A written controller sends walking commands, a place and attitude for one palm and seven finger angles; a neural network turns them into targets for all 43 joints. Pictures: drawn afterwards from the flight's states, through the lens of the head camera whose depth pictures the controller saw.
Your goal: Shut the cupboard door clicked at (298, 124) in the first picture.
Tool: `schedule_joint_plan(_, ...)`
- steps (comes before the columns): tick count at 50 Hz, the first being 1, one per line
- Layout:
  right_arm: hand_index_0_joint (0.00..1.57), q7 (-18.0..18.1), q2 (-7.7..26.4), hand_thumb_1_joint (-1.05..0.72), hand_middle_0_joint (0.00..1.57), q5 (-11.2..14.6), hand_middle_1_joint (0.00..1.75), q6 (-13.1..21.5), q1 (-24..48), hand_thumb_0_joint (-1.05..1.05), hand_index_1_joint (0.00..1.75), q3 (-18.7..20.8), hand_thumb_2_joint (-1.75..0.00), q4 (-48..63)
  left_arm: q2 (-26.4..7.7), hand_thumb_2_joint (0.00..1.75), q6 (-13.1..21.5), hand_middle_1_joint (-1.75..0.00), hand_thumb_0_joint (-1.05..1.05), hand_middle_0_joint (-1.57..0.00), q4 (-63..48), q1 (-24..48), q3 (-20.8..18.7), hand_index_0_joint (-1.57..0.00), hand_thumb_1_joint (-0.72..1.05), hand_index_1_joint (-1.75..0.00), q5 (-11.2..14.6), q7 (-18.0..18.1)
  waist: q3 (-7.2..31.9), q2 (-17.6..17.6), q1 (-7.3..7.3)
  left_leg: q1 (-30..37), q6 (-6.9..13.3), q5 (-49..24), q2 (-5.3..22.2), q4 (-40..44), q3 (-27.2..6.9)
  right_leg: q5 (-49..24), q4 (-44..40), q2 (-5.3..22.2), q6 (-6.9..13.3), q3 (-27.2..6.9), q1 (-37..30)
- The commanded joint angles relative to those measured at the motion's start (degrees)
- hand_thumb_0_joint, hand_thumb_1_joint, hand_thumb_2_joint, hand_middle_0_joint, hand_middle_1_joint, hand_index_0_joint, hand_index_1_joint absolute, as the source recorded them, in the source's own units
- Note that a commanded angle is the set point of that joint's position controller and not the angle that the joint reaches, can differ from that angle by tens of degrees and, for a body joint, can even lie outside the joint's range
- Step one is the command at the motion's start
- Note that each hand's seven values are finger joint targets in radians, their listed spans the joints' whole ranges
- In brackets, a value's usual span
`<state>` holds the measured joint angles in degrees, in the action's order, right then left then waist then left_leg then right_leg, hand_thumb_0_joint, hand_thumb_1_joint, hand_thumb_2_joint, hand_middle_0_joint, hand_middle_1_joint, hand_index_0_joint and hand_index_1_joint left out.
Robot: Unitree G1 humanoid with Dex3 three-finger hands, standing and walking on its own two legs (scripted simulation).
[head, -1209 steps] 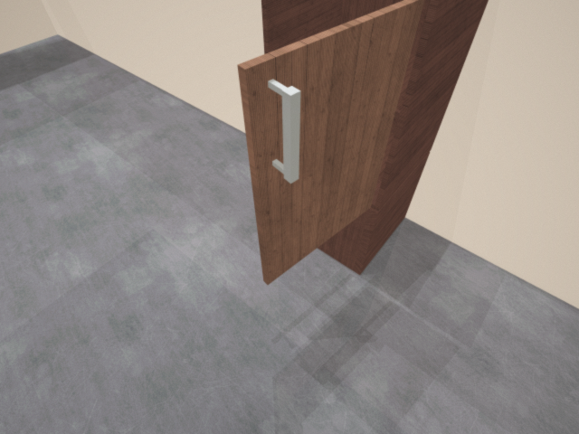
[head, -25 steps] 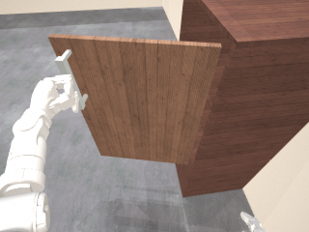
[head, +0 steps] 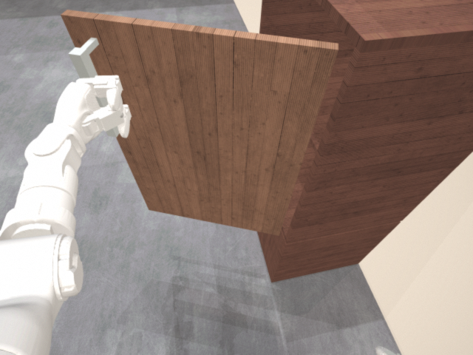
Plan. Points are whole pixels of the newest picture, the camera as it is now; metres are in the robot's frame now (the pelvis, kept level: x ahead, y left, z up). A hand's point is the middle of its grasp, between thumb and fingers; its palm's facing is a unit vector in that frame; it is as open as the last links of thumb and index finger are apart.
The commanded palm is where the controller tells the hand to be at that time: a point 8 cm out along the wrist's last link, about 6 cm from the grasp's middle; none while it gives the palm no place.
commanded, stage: push the door shut along its arc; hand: left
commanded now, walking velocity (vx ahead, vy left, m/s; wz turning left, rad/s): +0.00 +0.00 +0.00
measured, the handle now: (103, 91) +0.54 +0.22 +0.15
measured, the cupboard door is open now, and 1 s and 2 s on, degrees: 66 56 49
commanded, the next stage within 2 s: pull the fist back off the door in 0.96 s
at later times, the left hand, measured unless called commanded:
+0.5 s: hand (156, 90) +0.52 +0.12 +0.16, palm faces -0.34 -0.94 +0.00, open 3.1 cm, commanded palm +0.52 +0.18 +0.15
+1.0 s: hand (168, 83) +0.54 +0.10 +0.16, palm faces -0.38 -0.93 -0.01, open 3.3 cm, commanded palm +0.57 +0.13 +0.15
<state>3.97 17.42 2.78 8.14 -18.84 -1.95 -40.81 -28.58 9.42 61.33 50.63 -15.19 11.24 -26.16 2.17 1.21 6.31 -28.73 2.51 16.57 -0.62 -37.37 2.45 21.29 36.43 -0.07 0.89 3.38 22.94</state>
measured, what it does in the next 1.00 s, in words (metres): stands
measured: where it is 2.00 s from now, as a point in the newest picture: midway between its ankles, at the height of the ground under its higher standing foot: outside the picture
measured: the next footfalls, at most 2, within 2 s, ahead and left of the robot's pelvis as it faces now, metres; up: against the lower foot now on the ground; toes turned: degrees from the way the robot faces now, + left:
none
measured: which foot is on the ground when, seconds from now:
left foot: down 0.00-1.00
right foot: down 0.00-1.00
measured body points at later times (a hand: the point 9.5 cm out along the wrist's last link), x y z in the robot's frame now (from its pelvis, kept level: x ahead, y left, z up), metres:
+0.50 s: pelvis +0.00 +0.00 -0.01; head +0.09 +0.00 +0.43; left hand +0.53 +0.17 +0.17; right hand -0.01 -0.29 -0.12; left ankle +0.02 +0.09 -0.72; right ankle -0.03 -0.11 -0.72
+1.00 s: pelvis +0.00 -0.01 -0.02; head +0.11 -0.01 +0.41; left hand +0.55 +0.15 +0.17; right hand -0.03 -0.31 -0.13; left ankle +0.02 +0.09 -0.72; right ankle -0.03 -0.11 -0.72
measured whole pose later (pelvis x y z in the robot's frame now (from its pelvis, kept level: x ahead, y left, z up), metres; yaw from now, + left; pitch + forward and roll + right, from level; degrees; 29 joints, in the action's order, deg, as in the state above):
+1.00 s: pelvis +0.00 -0.01 -0.02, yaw -1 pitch +17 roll -2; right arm 4.6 18.6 0.5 6.8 -21.8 -1.1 -45.1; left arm -34.4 7.1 76.8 74.9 -11.1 8.5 -30.0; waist 3.1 1.5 11.4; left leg -44.4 1.4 19.3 1.7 -46.4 1.2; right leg 23.5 44.1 -2.2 2.2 4.4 37.9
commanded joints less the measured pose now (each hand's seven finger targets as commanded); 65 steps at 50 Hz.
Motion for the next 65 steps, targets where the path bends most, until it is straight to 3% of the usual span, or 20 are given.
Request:
schedule_joint_plan(1,0.2,0.4,10.5,-0.9,0.2,-0.3,0.3,1.6,-4.7,0.0,0.3,4.0,-0.9,4.8,-14.2,0.9,4.5,-1.5,0.0,-1.3,-11.4,31.6,-2.1,-1.3,0.9,-1.5,0.3,-0.9,21.9,2.1,2.14,22.5,0.3,-17.0,1.3,1.3,-6.0,-18.7,-3.8,-0.3,0.7,-1.9,6.3)
schedule_joint_plan(5,0.2,0.2,11.0,-0.9,0.2,-0.4,0.3,1.5,-5.9,0.0,0.3,4.2,-0.9,4.8,-14.9,0.9,4.7,-1.5,0.0,-1.3,-9.1,33.6,-2.5,-1.3,0.9,-1.5,-0.1,-2.2,22.2,1.9,2.78,21.8,0.1,-16.2,1.3,0.4,-6.5,-17.9,-3.2,-0.7,0.8,-1.9,8.4)
schedule_joint_plan(14,0.2,0.5,11.1,-0.9,0.2,-1.0,0.3,1.0,-8.6,0.0,0.3,4.4,-0.9,2.6,-11.6,0.9,3.1,-1.5,0.0,-1.3,-5.1,40.8,0.8,-1.3,0.9,-1.5,-0.2,-3.2,22.2,3.6,4.92,21.8,0.0,-16.8,1.6,-1.3,-7.3,-16.2,-2.2,-1.3,0.8,-1.2,13.7)
schedule_joint_plan(18,0.2,0.4,11.7,-0.9,0.2,-1.5,0.3,1.0,-10.4,0.0,0.3,4.7,-0.9,2.2,-16.1,0.9,3.4,-1.5,0.0,-1.3,-5.1,43.9,-2.7,-1.3,0.9,-1.5,-1.2,-2.6,25.7,4.4,4.87,22.0,0.1,-18.1,1.5,-2.3,-7.1,-17.2,-1.6,-1.4,0.8,-1.6,13.7)
schedule_joint_plan(21,0.2,0.4,11.5,-0.9,0.2,-1.7,0.3,0.6,-11.1,0.0,0.3,4.7,-0.9,2.1,-15.7,0.9,3.8,-1.5,0.0,-1.3,-4.0,44.5,-2.4,-1.3,0.9,-1.5,-1.6,-2.4,27.0,4.8,4.93,21.6,0.2,-20.6,1.5,-3.0,-6.9,-18.7,-0.6,-1.5,0.9,-1.3,13.8)
schedule_joint_plan(25,0.2,0.1,11.9,-0.9,0.2,-1.9,0.3,-0.2,-12.1,0.0,0.3,4.8,-0.9,2.7,-20.0,0.9,2.9,-1.5,0.0,-1.3,0.0,43.6,-5.6,-1.3,0.9,-1.5,-3.3,-2.2,26.2,2.8,4.75,17.7,0.3,-19.0,1.3,-3.8,-6.4,-19.6,-0.4,-1.7,0.6,-1.9,12.8)
schedule_joint_plan(31,0.2,0.4,11.8,-0.9,0.2,-1.8,0.3,-1.1,-13.0,0.0,0.3,4.9,-0.9,2.1,-14.7,0.9,2.9,-1.5,0.0,-1.3,-0.3,48.8,-0.6,-1.3,0.9,-1.5,-2.4,-3.5,26.7,3.3,6.78,18.6,0.8,-20.7,1.3,-5.4,-5.7,-21.2,0.0,-2.2,0.2,-1.6,14.9)
schedule_joint_plan(32,0.2,0.3,12.0,-0.9,0.2,-1.9,0.3,-1.3,-12.7,0.0,0.3,4.9,-0.9,1.7,-15.8,0.9,2.7,-1.5,0.0,-1.3,-0.1,48.6,-1.0,-1.3,0.9,-1.5,-2.9,-3.6,26.4,4.6,6.27,18.9,0.5,-20.9,1.4,-5.6,-6.1,-20.8,0.0,-2.6,0.3,-1.6,15.4)
schedule_joint_plan(34,0.2,0.4,11.9,-0.9,0.2,-2.0,0.3,-1.4,-12.7,0.0,0.3,4.9,-0.9,1.3,-13.6,0.9,2.1,-1.5,0.0,-1.3,0.8,49.6,0.7,-1.3,0.9,-1.5,-2.6,-4.3,26.1,3.9,7.08,18.6,0.6,-19.1,1.4,-5.8,-6.0,-19.4,-0.3,-2.6,0.3,-1.6,16.6)
schedule_joint_plan(40,0.2,0.9,12.3,-0.9,0.2,-2.1,0.3,-1.0,-13.8,0.0,0.3,4.9,-0.9,-1.0,-13.4,0.9,1.3,-1.5,0.0,-1.3,1.2,54.7,1.7,-1.3,0.9,-1.5,-2.1,-4.8,26.6,4.5,8.49,17.4,0.8,-17.6,1.4,-6.9,-5.8,-18.8,0.3,-2.7,0.0,-1.4,18.3)
schedule_joint_plan(42,0.2,0.9,12.0,-0.9,0.2,-2.3,0.3,-0.8,-12.7,0.0,0.3,4.7,-0.9,-1.9,-10.1,0.9,1.3,-1.5,0.0,-1.3,0.4,56.1,4.1,-1.3,0.9,-1.5,-1.5,-4.8,27.4,6.6,8.49,19.4,0.8,-19.6,1.3,-7.6,-6.0,-19.0,0.9,-3.0,0.2,-0.9,19.8)
schedule_joint_plan(45,0.2,1.3,12.4,-0.9,0.2,-2.2,0.3,-0.4,-13.2,0.0,0.3,4.6,-0.9,-2.5,-11.9,0.9,0.5,-1.5,0.0,-1.3,3.0,55.8,2.8,-1.3,0.9,-1.5,-1.4,-5.0,26.3,4.1,9.29,16.1,1.1,-16.3,1.3,-8.0,-5.4,-18.2,0.6,-2.9,-0.3,-1.4,19.5)
schedule_joint_plan(49,0.2,1.3,12.2,-0.9,0.2,-2.2,0.3,0.0,-12.3,0.0,0.3,4.5,-0.9,-3.4,-10.0,0.9,0.7,-1.5,0.0,-1.3,1.9,58.1,4.8,-1.3,0.9,-1.5,-1.4,-5.2,28.0,6.5,9.2,16.8,1.0,-17.1,1.2,-8.7,-5.4,-18.6,1.6,-3.0,-0.1,-1.0,20.3)
schedule_joint_plan(53,0.2,1.7,12.6,-0.9,0.2,-2.0,0.3,0.4,-12.5,0.0,0.3,4.5,-0.9,-3.9,-10.1,0.9,0.9,-1.5,0.0,-1.3,3.0,58.8,5.0,-1.3,0.9,-1.5,-1.3,-5.6,28.1,5.6,9.96,16.3,1.2,-16.7,1.3,-9.4,-5.3,-18.4,2.1,-3.2,-0.3,-1.0,21.6)
schedule_joint_plan(54,0.2,0.5,9.0,-0.9,0.2,-1.3,0.3,0.5,-14.1,0.0,0.3,3.3,-0.9,-1.8,-12.4,0.9,-1.6,-1.5,0.0,-1.3,4.4,61.7,-7.8,-1.3,0.9,-1.5,2.6,6.9,25.3,7.8,8.47,9.8,0.4,-14.9,2.4,-8.0,-6.1,-16.5,-1.0,-2.4,-0.6,-2.5,18.2)
schedule_joint_plan(55,0.2,-0.7,9.0,-0.9,0.2,-1.5,0.3,0.7,-15.3,0.0,0.3,3.3,-0.9,-1.5,-9.0,0.9,-2.8,-1.5,0.0,-1.3,5.4,60.0,-5.4,-1.3,0.9,-1.5,0.9,13.3,25.9,6.3,8.88,9.1,0.1,-13.8,2.3,-6.8,-6.0,-16.1,-0.8,-2.6,-1.2,-2.4,16.7)
schedule_joint_plan(57,0.2,-2.1,8.7,-0.9,0.2,-2.6,0.3,0.8,-16.8,0.0,0.3,3.9,-0.9,-1.2,-7.4,0.9,-2.7,-1.5,0.0,-1.3,4.7,59.1,-5.9,-1.3,0.9,-1.5,-1.2,20.7,27.2,4.3,9.25,10.4,-0.1,-16.7,2.4,-7.0,-6.8,-17.3,0.2,-2.8,-1.5,-1.8,17.5)
schedule_joint_plan(59,0.2,-4.3,8.2,-0.9,0.2,-4.3,0.3,0.3,-18.5,0.0,0.3,4.1,-0.9,-0.6,-7.6,0.9,-0.8,-1.5,0.0,-1.3,0.2,60.6,-5.8,-1.3,0.9,-1.5,-6.7,28.6,30.8,6.7,8.67,11.8,-0.1,-20.0,1.9,-8.0,-6.7,-19.1,1.5,-2.8,-1.5,-1.5,17.2)
schedule_joint_plan(62,0.2,-6.5,8.1,-0.9,0.2,-5.5,0.3,-0.6,-19.8,0.0,0.3,4.5,-0.9,-0.1,-8.1,0.9,3.7,-1.5,0.0,-1.3,-1.2,57.0,-3.7,-1.3,0.9,-1.5,-13.8,32.6,33.4,9.4,8.2,15.3,-0.5,-22.4,2.0,-8.5,-6.8,-19.5,2.4,-3.1,-0.9,-1.4,18.4)
schedule_joint_plan(65,0.2,-6.8,8.6,-0.9,0.2,-4.9,0.3,-2.1,-19.6,0.0,0.3,4.9,-0.9,1.3,-8.9,0.9,4.8,-1.5,0.0,-1.3,0.5,52.5,-3.9,-1.3,0.9,-1.5,-13.4,29.4,34.5,6.7,6.73,13.8,-0.4,-21.0,1.3,-6.9,-5.5,-23.5,1.3,-3.3,-0.5,-2.3,11.3)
